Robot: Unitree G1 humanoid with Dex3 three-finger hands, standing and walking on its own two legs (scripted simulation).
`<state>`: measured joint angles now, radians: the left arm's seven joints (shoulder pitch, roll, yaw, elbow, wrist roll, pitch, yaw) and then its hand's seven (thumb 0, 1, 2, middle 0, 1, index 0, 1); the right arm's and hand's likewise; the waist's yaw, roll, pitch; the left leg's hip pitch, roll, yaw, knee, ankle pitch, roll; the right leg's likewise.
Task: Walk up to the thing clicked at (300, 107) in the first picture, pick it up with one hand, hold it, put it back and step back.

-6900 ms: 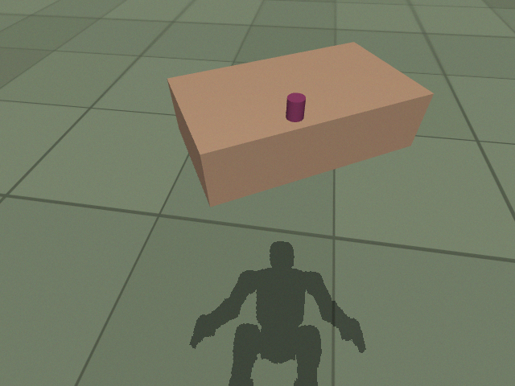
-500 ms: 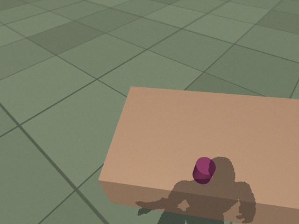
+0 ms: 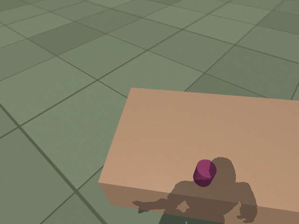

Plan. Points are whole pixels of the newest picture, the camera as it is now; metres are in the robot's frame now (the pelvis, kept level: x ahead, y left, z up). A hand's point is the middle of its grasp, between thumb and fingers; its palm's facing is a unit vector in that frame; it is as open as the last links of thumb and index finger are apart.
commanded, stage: stand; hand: right
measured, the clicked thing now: (204, 173) +0.45 -0.22 -0.37
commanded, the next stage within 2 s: go down in 0.56 s
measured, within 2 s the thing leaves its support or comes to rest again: neither
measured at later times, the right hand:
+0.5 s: hand out of the picture +0.06 -0.25 -0.16, palm faces -0.03 +0.94 -0.34, open 7.4 cm
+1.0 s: hand out of the picture +0.16 -0.27 -0.15, palm faces +0.05 +0.94 -0.34, open 13.2 cm
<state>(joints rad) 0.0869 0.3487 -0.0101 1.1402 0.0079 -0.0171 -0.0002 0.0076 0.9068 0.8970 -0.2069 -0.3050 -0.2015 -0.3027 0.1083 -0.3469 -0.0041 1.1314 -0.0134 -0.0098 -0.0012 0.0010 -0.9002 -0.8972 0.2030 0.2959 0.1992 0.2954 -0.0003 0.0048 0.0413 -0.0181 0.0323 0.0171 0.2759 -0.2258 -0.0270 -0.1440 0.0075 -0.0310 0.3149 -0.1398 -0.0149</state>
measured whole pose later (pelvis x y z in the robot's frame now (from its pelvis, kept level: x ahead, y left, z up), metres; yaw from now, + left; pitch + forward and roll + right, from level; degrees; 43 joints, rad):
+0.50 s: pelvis +0.00 +0.00 +0.00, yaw +0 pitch -2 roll +0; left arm 0.10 0.35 0.00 1.15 0.01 -0.02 0.00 0.01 0.91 0.90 -0.21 -0.30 -0.20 -0.30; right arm 0.13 -0.35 0.00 1.13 -0.01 -0.01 0.00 0.00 -0.90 -0.90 0.20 0.30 0.20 0.30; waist 0.00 0.01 0.05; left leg -0.02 0.03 0.01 0.28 -0.22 -0.03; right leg -0.15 0.01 -0.04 0.32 -0.14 -0.02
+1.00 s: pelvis -0.02 +0.00 -0.02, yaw +1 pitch +4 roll +1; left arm 0.25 0.24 -0.01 0.75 -0.03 -0.03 0.06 0.01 0.91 0.91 -0.21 -0.31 -0.21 -0.31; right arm -0.05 -0.37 -0.19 0.99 -0.08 0.09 0.04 0.00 -0.23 -0.29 0.08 0.06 0.07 0.06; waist 0.03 0.01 0.00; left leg -0.29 0.01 0.01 0.52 -0.31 -0.02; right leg -0.41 -0.02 -0.03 0.56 -0.22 -0.01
